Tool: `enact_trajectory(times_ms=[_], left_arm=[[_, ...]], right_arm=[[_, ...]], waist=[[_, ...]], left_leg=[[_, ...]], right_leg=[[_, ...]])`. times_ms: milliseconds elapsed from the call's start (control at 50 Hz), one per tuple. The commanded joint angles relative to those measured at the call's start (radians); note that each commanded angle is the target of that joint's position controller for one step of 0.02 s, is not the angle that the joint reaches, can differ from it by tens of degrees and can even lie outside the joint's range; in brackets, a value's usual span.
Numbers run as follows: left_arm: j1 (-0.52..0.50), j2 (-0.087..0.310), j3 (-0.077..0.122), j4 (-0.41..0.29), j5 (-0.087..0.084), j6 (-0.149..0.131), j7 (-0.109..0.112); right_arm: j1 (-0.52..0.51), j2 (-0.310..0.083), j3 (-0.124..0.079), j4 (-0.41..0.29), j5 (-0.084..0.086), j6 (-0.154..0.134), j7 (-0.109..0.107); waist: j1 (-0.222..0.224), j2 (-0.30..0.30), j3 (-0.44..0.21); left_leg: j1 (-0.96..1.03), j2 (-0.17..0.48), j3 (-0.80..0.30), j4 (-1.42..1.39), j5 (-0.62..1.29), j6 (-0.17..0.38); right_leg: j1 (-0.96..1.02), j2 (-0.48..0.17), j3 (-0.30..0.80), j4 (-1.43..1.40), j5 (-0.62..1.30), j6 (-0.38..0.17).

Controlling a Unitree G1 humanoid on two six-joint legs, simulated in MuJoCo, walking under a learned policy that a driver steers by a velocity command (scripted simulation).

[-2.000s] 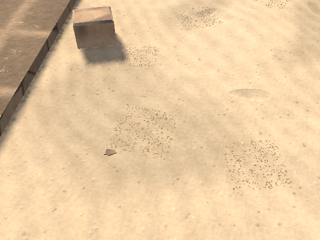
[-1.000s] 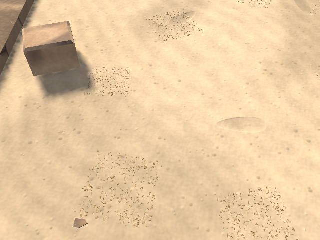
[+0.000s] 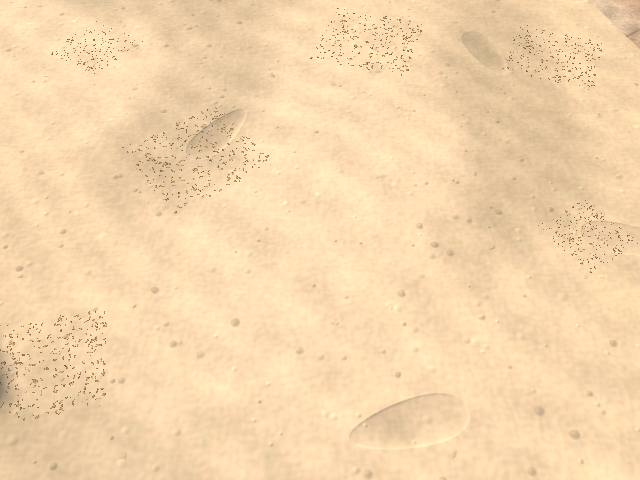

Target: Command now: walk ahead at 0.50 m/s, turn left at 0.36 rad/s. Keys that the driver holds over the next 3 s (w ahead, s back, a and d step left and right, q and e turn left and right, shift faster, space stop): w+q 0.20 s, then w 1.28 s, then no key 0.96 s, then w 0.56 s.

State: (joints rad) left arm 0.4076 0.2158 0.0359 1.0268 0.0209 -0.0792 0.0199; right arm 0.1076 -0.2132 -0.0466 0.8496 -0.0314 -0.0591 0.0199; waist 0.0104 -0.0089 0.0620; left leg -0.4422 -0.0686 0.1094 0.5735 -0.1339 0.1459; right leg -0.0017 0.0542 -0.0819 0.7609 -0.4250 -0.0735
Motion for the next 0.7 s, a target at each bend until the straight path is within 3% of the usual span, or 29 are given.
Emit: enact_trajectory(times_ms=[20,40,60,80,120,180,300,400,440,460,480,500,520,540,560,580,600,620,660,700], left_arm=[[-0.023,0.129,0.022,-0.132,0.006,-0.030,-0.018],[-0.096,0.139,0.023,-0.156,0.002,-0.041,-0.024],[-0.113,0.127,0.022,-0.163,0.001,-0.041,-0.025],[-0.116,0.116,0.020,-0.175,0.013,-0.027,-0.025],[-0.099,0.089,0.013,-0.184,0.029,0.008,-0.030],[-0.189,0.088,0.009,-0.232,0.030,0.029,-0.033],[-0.395,0.081,0.000,-0.307,0.020,0.033,-0.046],[-0.524,0.083,-0.012,-0.359,0.010,0.020,-0.053],[-0.501,0.100,-0.010,-0.364,0.008,0.010,-0.052],[-0.441,0.113,-0.005,-0.349,0.007,0.006,-0.048],[-0.353,0.135,0.005,-0.321,0.004,0.002,-0.039],[-0.212,0.155,0.016,-0.278,0.003,-0.005,-0.027],[-0.057,0.195,0.030,-0.247,0.022,-0.014,-0.013],[0.051,0.306,0.059,-0.241,0.047,-0.011,-0.006],[0.026,0.268,0.060,-0.221,0.018,0.007,-0.021],[-0.073,0.198,0.045,-0.236,-0.003,0.012,-0.028],[-0.142,0.140,0.031,-0.244,-0.004,0.009,-0.033],[-0.161,0.117,0.023,-0.237,0.001,0.004,-0.032],[-0.144,0.106,0.017,-0.207,-0.003,-0.010,-0.028],[-0.100,0.122,0.022,-0.181,-0.012,-0.026,-0.033]], right_arm=[[0.245,-0.236,-0.074,0.038,0.030,0.013,0.004],[0.191,-0.175,-0.059,0.023,0.029,0.014,0.005],[0.167,-0.131,-0.046,0.026,0.023,0.013,0.003],[0.165,-0.114,-0.038,0.032,0.026,0.006,-0.004],[0.188,-0.130,-0.037,0.039,0.032,-0.011,-0.010],[0.243,-0.174,-0.048,0.041,0.035,-0.018,-0.012],[0.382,-0.153,-0.040,0.057,0.037,-0.013,-0.018],[0.433,-0.158,-0.033,0.063,0.017,-0.015,-0.034],[0.407,-0.174,-0.034,0.058,0.012,-0.018,-0.040],[0.376,-0.183,-0.035,0.051,0.011,-0.020,-0.042],[0.359,-0.194,-0.036,0.049,0.010,-0.023,-0.040],[0.343,-0.198,-0.036,0.050,0.011,-0.025,-0.034],[0.336,-0.177,-0.028,0.035,0.020,-0.029,-0.029],[0.442,-0.086,-0.008,0.012,0.058,-0.030,-0.022],[0.461,-0.148,-0.020,0.027,0.040,-0.025,-0.027],[0.378,-0.167,-0.025,0.020,0.014,-0.018,-0.027],[0.308,-0.147,-0.018,0.004,0.007,-0.020,-0.018],[0.278,-0.131,-0.016,-0.004,0.006,-0.015,-0.011],[0.295,-0.113,-0.010,0.000,-0.009,0.005,0.003],[0.284,-0.103,-0.007,-0.004,-0.012,0.015,0.011]], waist=[[-0.063,0.104,-0.209],[-0.056,0.024,-0.105],[-0.019,-0.038,-0.037],[0.008,-0.037,-0.016],[0.029,0.007,-0.033],[0.011,0.033,-0.020],[-0.083,0.072,-0.025],[-0.123,0.084,-0.006],[-0.093,0.094,-0.006],[-0.057,0.099,-0.021],[-0.020,0.106,-0.060],[0.046,0.080,-0.132],[0.111,0.039,-0.235],[0.089,-0.171,-0.391],[0.066,-0.188,-0.382],[0.030,-0.070,-0.195],[0.018,-0.010,-0.102],[-0.003,-0.018,-0.050],[-0.037,-0.065,-0.039],[-0.044,-0.065,-0.047]], left_leg=[[0.633,0.391,-0.774,-0.296,-0.099,0.266],[0.489,0.365,-0.651,-0.327,-0.084,0.233],[0.369,0.319,-0.566,-0.357,-0.012,0.190],[0.292,0.273,-0.501,-0.366,0.071,0.161],[0.232,0.221,-0.420,-0.377,0.174,0.143],[0.211,0.182,-0.378,-0.399,0.212,0.131],[0.391,0.160,-0.349,-0.379,0.351,0.030],[0.535,0.201,-0.362,-0.332,0.465,0.041],[0.556,0.230,-0.368,-0.297,0.544,0.037],[0.541,0.230,-0.355,-0.258,0.641,0.021],[0.533,0.223,-0.344,-0.177,0.772,0.007],[0.510,0.191,-0.311,-0.021,0.812,-0.008],[0.364,0.157,-0.289,0.192,0.611,-0.020],[0.064,0.012,-0.198,0.560,0.103,-0.068],[-0.098,-0.048,-0.195,0.706,-0.381,-0.065],[-0.158,0.020,-0.222,0.738,-0.302,-0.060],[-0.156,0.057,-0.218,0.684,-0.234,-0.062],[-0.137,0.088,-0.206,0.629,-0.206,-0.064],[-0.075,0.115,-0.182,0.562,-0.179,-0.082],[-0.091,0.127,-0.154,0.530,-0.146,-0.096]], right_leg=[[-0.668,-0.032,0.164,0.689,0.016,-0.003],[-0.672,-0.073,0.153,0.634,0.096,0.002],[-0.633,-0.107,0.146,0.548,0.129,0.009],[-0.588,-0.129,0.147,0.484,0.137,0.027],[-0.534,-0.139,0.128,0.408,0.143,0.061],[-0.585,-0.148,0.095,0.283,0.218,0.104],[-0.678,-0.133,0.066,0.007,0.435,0.116],[-0.684,-0.094,0.045,-0.147,0.418,0.076],[-0.614,-0.079,0.052,-0.206,0.369,0.043],[-0.520,-0.059,0.049,-0.240,0.333,0.022],[-0.401,-0.026,0.040,-0.257,0.292,0.002],[-0.232,-0.012,0.032,-0.316,0.320,-0.023],[0.014,-0.129,0.144,-0.316,0.297,-0.066],[0.312,-0.413,0.566,-0.324,0.243,-0.191],[0.291,-0.483,0.820,-0.449,0.222,-0.245],[0.127,-0.436,0.692,-0.473,0.126,-0.224],[-0.003,-0.387,0.563,-0.512,0.153,-0.199],[-0.085,-0.335,0.466,-0.545,0.217,-0.167],[-0.164,-0.273,0.351,-0.585,0.330,-0.136],[-0.162,-0.259,0.299,-0.607,0.426,-0.146]])
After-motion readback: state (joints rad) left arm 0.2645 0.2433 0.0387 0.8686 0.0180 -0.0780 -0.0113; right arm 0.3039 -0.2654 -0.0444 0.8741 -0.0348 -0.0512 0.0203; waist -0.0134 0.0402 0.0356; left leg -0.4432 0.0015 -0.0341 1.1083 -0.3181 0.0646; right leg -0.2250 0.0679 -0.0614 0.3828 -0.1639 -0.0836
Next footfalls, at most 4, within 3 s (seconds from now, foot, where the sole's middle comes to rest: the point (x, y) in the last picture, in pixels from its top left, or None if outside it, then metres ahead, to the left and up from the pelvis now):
0.52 right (367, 470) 0.47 -0.06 -0.75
1.06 left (252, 361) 0.71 0.19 -0.75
1.60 right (308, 246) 1.04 0.07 -0.75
2.00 left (229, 266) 0.97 0.26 -0.75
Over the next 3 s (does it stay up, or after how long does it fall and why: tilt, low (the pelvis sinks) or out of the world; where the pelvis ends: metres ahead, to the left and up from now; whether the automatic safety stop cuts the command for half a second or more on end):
stays up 1.11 0.15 0.03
